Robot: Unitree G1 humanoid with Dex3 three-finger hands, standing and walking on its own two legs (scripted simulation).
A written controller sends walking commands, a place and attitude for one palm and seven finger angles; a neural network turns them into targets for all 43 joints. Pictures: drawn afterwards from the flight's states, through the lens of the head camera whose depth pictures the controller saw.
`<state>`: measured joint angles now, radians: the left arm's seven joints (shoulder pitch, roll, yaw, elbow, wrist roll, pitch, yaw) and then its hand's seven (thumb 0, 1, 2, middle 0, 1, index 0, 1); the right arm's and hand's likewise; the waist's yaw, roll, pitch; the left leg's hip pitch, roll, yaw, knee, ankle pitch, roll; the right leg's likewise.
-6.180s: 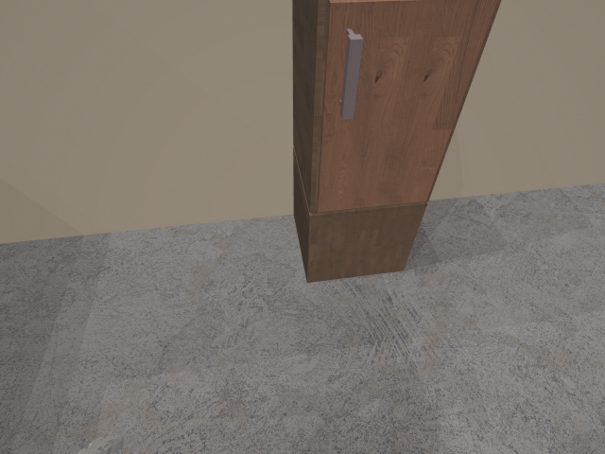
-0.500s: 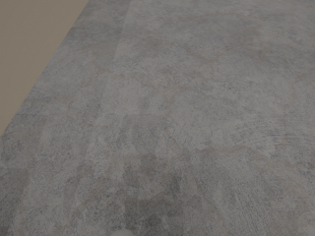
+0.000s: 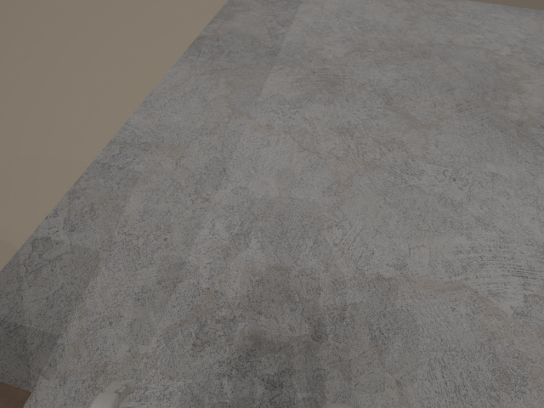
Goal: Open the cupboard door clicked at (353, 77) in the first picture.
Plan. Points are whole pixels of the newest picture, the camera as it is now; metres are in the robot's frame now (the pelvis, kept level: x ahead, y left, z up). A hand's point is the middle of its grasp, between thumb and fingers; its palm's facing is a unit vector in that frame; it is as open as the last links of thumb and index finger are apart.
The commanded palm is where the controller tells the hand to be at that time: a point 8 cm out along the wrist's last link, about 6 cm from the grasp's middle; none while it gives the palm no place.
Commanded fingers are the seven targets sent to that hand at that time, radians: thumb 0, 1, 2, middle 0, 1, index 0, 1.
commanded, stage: turn to face it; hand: left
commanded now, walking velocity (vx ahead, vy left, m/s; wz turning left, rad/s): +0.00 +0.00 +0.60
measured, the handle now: out of the picture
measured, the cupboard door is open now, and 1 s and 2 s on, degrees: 0 0 0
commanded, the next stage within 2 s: none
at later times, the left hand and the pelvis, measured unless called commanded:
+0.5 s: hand out of the picture -0.03 +0.19 -0.17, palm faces +0.34 -0.91 -0.24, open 7.4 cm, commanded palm none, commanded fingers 0.00 0.90 0.90 -0.20 -0.30 -0.20 -0.30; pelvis -0.03 -0.01 -0.01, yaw +20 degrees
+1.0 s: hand out of the picture -0.06 +0.28 -0.15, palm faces +0.58 -0.78 -0.24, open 7.4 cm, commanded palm none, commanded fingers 0.00 0.90 0.90 -0.20 -0.30 -0.20 -0.30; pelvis -0.05 +0.04 +0.00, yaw +35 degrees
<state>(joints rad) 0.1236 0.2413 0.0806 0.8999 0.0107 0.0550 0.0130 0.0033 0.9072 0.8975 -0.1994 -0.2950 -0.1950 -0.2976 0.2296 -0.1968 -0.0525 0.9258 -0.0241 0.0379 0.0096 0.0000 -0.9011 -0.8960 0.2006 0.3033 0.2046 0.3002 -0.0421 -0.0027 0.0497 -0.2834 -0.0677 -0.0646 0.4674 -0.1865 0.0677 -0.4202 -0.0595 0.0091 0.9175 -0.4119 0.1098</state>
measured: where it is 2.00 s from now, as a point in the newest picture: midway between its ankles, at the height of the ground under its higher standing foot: outside the picture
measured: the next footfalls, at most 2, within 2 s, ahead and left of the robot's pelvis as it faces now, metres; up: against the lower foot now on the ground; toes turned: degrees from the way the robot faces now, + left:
right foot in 0.14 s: +0.03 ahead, -0.14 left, +0.00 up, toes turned +5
left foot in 0.58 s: -0.03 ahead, +0.13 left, +0.00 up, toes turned +28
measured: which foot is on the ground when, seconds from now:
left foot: down 0.00-0.14, up 0.16-0.56, down 0.58-1.00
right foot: up 0.00-0.12, down 0.14-0.58, up 0.60-1.00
